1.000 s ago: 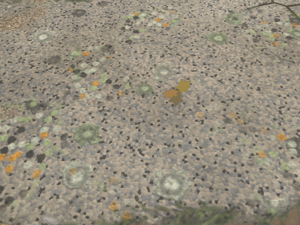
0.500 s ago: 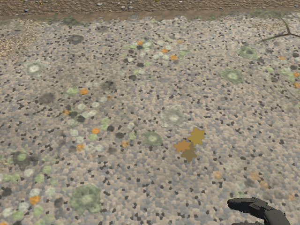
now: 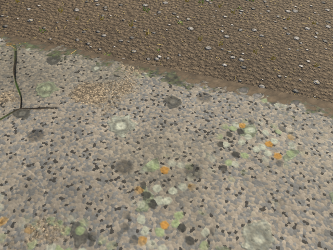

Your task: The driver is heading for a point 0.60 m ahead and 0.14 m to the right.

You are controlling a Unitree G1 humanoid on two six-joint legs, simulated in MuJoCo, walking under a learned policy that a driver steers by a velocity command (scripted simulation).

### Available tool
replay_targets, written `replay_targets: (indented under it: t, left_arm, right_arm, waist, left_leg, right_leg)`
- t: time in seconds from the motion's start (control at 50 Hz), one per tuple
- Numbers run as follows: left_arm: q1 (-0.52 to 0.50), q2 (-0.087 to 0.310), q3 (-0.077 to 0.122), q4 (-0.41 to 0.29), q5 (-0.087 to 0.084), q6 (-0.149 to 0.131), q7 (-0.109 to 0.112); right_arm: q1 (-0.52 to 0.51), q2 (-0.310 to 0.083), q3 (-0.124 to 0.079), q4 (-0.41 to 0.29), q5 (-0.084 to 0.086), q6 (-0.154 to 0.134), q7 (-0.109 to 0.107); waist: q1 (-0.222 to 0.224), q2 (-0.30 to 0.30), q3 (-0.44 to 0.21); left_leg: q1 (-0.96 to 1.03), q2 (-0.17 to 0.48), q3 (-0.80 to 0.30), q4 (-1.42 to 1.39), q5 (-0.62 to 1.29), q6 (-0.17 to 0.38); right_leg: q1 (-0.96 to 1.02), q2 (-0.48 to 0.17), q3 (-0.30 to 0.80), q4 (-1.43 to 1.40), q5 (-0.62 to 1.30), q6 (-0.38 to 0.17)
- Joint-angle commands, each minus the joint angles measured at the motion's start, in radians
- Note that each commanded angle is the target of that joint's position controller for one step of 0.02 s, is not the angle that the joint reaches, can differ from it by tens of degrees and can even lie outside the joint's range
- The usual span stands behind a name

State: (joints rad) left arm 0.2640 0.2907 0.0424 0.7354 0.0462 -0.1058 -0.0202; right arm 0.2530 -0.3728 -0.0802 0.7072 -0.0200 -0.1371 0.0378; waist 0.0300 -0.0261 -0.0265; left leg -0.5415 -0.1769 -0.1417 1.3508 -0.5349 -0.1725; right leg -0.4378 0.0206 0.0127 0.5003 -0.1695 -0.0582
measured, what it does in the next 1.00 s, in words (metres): walks ahead, turning right: left foot, then right foot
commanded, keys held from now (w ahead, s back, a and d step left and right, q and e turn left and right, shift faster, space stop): e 0.68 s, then w+e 0.10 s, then w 0.22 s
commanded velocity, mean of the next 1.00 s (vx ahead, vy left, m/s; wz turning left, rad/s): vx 0.09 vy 0.00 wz -0.35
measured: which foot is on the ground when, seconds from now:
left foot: up 0.00-0.14, down 0.16-0.44, up 0.46-0.84, down 0.86-1.00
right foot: down 0.00-0.16, up 0.18-0.40, down 0.42-0.86, up 0.88-1.00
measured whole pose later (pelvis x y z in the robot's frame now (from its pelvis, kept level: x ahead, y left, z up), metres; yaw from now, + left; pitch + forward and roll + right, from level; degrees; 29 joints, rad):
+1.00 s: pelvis +0.10 +0.01 +0.01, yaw -27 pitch +4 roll +0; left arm 0.22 0.22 0.05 0.68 0.06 -0.07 -0.01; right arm 0.43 -0.22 -0.02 0.81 -0.03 -0.11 0.01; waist -0.09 0.00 -0.11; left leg -0.15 -0.03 0.05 0.42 -0.35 0.06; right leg -0.70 0.06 0.14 1.11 -0.22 0.02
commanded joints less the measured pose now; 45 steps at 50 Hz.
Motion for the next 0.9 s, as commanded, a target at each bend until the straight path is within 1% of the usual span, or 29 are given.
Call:
replay_targets:
  t: [0.02,0.04,0.06,0.1,0.12,0.14,0.16,0.18,0.2,0.22,0.28,0.3,0.36,0.42,0.44,0.46,0.48,0.5,0.52,0.56,0.62,0.7,0.72,0.76,0.82,0.84,0.86,0.88,0.9]
  left_arm:
    - [-0.312,-0.1,-0.055,-0.188,-0.091,-0.029,-0.035]
    - [-0.326,-0.019,-0.041,-0.159,-0.099,-0.019,-0.053]
    - [-0.292,0.075,-0.008,-0.127,-0.085,-0.002,-0.049]
    - [-0.209,0.156,0.031,-0.08,-0.061,0.005,-0.044]
    - [-0.135,0.161,0.037,-0.059,-0.057,0.003,-0.053]
    - [0.079,0.143,0.031,-0.016,-0.067,0.046,-0.015]
    - [0.081,0.07,0.006,-0.023,-0.049,0.048,0.001]
    - [0.094,-0.001,-0.011,-0.07,-0.038,0.036,0.008]
    - [0.032,0.044,0.0,-0.09,-0.043,0.037,0.017]
    - [-0.006,0.095,0.023,-0.097,-0.056,0.049,0.022]
    - [0.024,0.042,0.026,-0.087,-0.062,0.112,0.045]
    - [0.022,0.017,0.019,-0.098,-0.063,0.122,0.046]
    - [-0.025,0.011,0.017,-0.13,-0.06,0.127,0.025]
    - [0.05,0.053,0.045,-0.121,-0.055,0.126,0.01]
    - [0.063,0.142,0.073,-0.138,-0.048,0.124,0.023]
    - [0.085,0.253,0.094,-0.174,-0.017,0.122,0.031]
    - [0.123,0.202,0.078,-0.174,-0.004,0.107,0.027]
    - [0.075,0.187,0.073,-0.177,-0.012,0.097,0.033]
    - [0.007,0.167,0.07,-0.187,-0.033,0.098,0.043]
    - [-0.085,0.135,0.055,-0.21,-0.057,0.113,0.057]
    - [-0.098,0.126,0.057,-0.223,-0.045,0.123,0.064]
    - [-0.094,0.135,0.07,-0.229,-0.054,0.131,0.071]
    - [-0.05,0.063,0.044,-0.214,0.005,0.045,0.014]
    - [-0.117,0.111,0.063,-0.226,-0.025,-0.005,-0.006]
    - [-0.196,0.094,0.063,-0.257,-0.051,0.013,0.007]
    - [-0.157,0.067,0.058,-0.247,-0.046,0.028,0.009]
    - [-0.12,0.0,0.041,-0.237,-0.035,0.034,0.006]
    - [-0.084,-0.044,0.028,-0.247,0.002,0.024,-0.002]
    - [-0.101,-0.026,0.018,-0.208,0.013,0.015,-0.01]
  right_arm:
    - [0.102,0.026,0.045,-0.073,-0.069,0.04,-0.019]
    - [0.151,0.064,0.054,-0.042,-0.061,0.04,0.0]
    - [0.139,0.072,0.059,-0.051,-0.029,0.047,0.029]
    - [0.091,0.067,0.069,-0.041,0.027,0.056,0.074]
    - [0.07,0.022,0.053,-0.041,0.026,0.052,0.071]
    - [0.021,0.033,0.041,-0.096,0.085,0.092,-0.026]
    - [0.019,-0.043,0.035,-0.119,0.064,0.105,-0.071]
    - [-0.033,-0.169,0.003,-0.142,0.017,0.129,-0.092]
    - [-0.029,-0.131,-0.004,-0.122,0.001,0.144,-0.092]
    - [-0.019,-0.103,-0.004,-0.121,0.003,0.146,-0.096]
    - [-0.102,-0.049,-0.003,-0.114,0.041,0.144,-0.105]
    - [-0.142,-0.045,-0.007,-0.118,0.041,0.145,-0.105]
    - [-0.147,-0.036,-0.021,-0.099,0.039,0.152,-0.102]
    - [-0.088,-0.004,-0.02,-0.062,0.046,0.146,-0.098]
    - [-0.034,0.04,-0.011,-0.054,0.019,0.141,-0.091]
    - [-0.102,0.084,0.011,-0.119,-0.011,0.135,-0.091]
    - [-0.186,0.036,-0.004,-0.122,0.005,0.13,-0.091]
    - [-0.199,0.02,-0.008,-0.118,0.025,0.131,-0.092]
    - [-0.179,0.022,-0.011,-0.094,0.024,0.133,-0.098]
    - [-0.151,0.001,-0.022,-0.08,0.016,0.137,-0.104]
    - [-0.119,0.028,-0.016,-0.066,0.021,0.133,-0.099]
    - [-0.129,0.047,-0.003,-0.064,0.024,0.13,-0.089]
    - [0.066,0.058,0.026,0.005,-0.05,0.111,-0.05]
    - [0.104,0.024,0.009,-0.008,-0.047,0.095,-0.034]
    - [0.162,0.051,0.019,0.0,-0.022,0.058,-0.028]
    - [0.182,0.06,0.021,0.012,-0.025,0.044,-0.026]
    - [0.184,0.046,0.021,-0.002,-0.013,0.026,-0.026]
    - [0.134,-0.069,0.004,-0.032,-0.028,0.007,-0.022]
    - [0.043,-0.021,0.022,-0.041,-0.067,0.007,-0.025]
  waist:
    - [-0.136,0.045,-0.227]
    - [-0.192,0.024,-0.151]
    - [-0.196,0.022,-0.083]
    - [-0.132,0.061,-0.056]
    - [-0.09,-0.003,-0.06]
    - [-0.044,-0.085,-0.077]
    - [-0.054,-0.022,-0.118]
    - [-0.006,0.239,-0.162]
    - [-0.049,0.327,-0.191]
    - [-0.081,0.267,-0.147]
    - [-0.038,0.183,-0.053]
    - [-0.021,0.171,-0.041]
    - [-0.038,0.21,-0.068]
    - [-0.007,0.136,-0.079]
    - [-0.024,-0.073,-0.089]
    - [0.001,-0.351,-0.11]
    - [0.07,-0.212,-0.193]
    - [0.047,-0.151,-0.146]
    - [0.016,-0.086,-0.12]
    - [-0.03,-0.085,-0.092]
    - [-0.043,-0.093,-0.103]
    - [-0.027,-0.111,-0.118]
    - [-0.037,-0.107,-0.087]
    - [-0.077,-0.09,-0.049]
    - [-0.106,-0.007,-0.051]
    - [-0.106,0.04,-0.054]
    - [-0.091,0.09,-0.042]
    - [-0.059,0.18,0.033]
    - [-0.042,0.108,0.132]
  left_leg:
    - [-0.074,0.264,-0.062,-0.051,-0.08,-0.007]
    - [0.263,0.263,0.09,-0.195,0.019,-0.028]
    - [0.424,0.253,0.184,-0.278,0.109,-0.065]
    - [0.376,0.2,0.221,-0.637,0.229,-0.05]
    - [0.35,0.176,0.215,-0.726,0.255,-0.015]
    - [0.367,0.168,0.147,-0.859,0.439,0.124]
    - [0.433,0.317,0.015,-0.866,0.687,0.214]
    - [0.493,0.533,-0.125,-0.843,0.925,0.365]
    - [0.449,0.614,-0.213,-0.901,0.891,0.458]
    - [0.457,0.603,-0.218,-0.916,0.842,0.458]
    - [0.421,0.558,-0.101,-0.909,0.855,0.388]
    - [0.364,0.517,-0.027,-0.912,0.845,0.354]
    - [0.345,0.474,0.081,-0.894,0.775,0.316]
    - [0.272,0.427,0.156,-0.762,0.565,0.247]
    - [0.126,0.342,0.255,-0.541,0.303,0.156]
    - [-0.14,0.189,0.234,-0.247,-0.161,0.079]
    - [-0.166,0.189,0.08,-0.108,-0.175,0.091]
    - [-0.18,0.201,0.062,-0.071,-0.107,0.106]
    - [-0.175,0.216,0.057,-0.095,-0.027,0.11]
    - [-0.097,0.212,0.067,-0.146,0.072,0.101]
    - [-0.043,0.175,0.087,-0.277,0.14,0.092]
    - [0.063,0.154,0.082,-0.507,0.157,0.096]
    - [0.106,0.179,0.107,-0.425,0.139,0.088]
    - [0.232,0.18,0.137,-0.475,0.059,0.101]
    - [0.372,0.171,0.169,-0.836,0.16,0.165]
    - [0.468,0.184,0.147,-0.927,0.159,0.198]
    - [0.51,0.335,-0.061,-0.97,0.054,0.334]
    - [0.554,0.592,-0.588,-1.134,-0.097,0.635]
    - [0.497,0.682,-0.72,-1.256,-0.27,0.62]
  right_leg:
    - [0.177,-0.268,0.31,-0.046,0.731,-0.193]
    - [-0.196,-0.116,0.128,-0.12,0.659,-0.125]
    - [-0.366,-0.042,0.086,-0.161,0.539,-0.094]
    - [-0.194,-0.032,0.105,-0.092,0.3,-0.092]
    - [-0.104,-0.071,0.183,-0.056,0.201,-0.104]
    - [-0.035,-0.106,0.24,-0.033,0.244,-0.114]
    - [-0.049,-0.096,0.208,0.06,0.092,-0.055]
    - [-0.185,0.024,0.071,0.214,-0.259,0.014]
    - [-0.199,0.006,-0.017,0.319,-0.386,0.054]
    - [-0.237,-0.013,-0.01,0.44,-0.407,0.077]
    - [-0.286,-0.065,0.025,0.572,-0.371,0.128]
    - [-0.218,-0.068,0.004,0.508,-0.323,0.128]
    - [-0.048,-0.05,-0.059,0.282,-0.171,0.107]
    - [0.191,0.009,-0.084,0.011,0.094,0.043]
    - [0.328,-0.127,0.123,-0.051,0.422,-0.019]
    - [0.418,-0.394,0.503,-0.097,0.691,-0.25]
    - [0.435,-0.403,0.536,-0.13,0.565,-0.317]
    - [0.393,-0.357,0.452,-0.125,0.472,-0.277]
    - [0.35,-0.3,0.387,-0.117,0.384,-0.219]
    - [0.235,-0.236,0.316,-0.131,0.336,-0.168]
    - [0.213,-0.193,0.292,-0.14,0.283,-0.161]
    - [0.183,-0.178,0.354,-0.162,0.003,-0.166]
    - [0.054,-0.231,0.435,-0.247,-0.285,-0.178]
    - [-0.064,-0.195,0.473,-0.264,-0.39,-0.121]
    - [-0.037,-0.137,0.47,-0.121,-0.44,-0.094]
    - [-0.085,-0.074,0.444,0.013,-0.466,-0.081]
    - [-0.213,0.015,0.354,0.264,-0.407,-0.018]
    - [-0.566,0.155,0.237,0.469,-0.387,0.072]
    - [-0.695,0.016,0.343,0.559,-0.233,0.06]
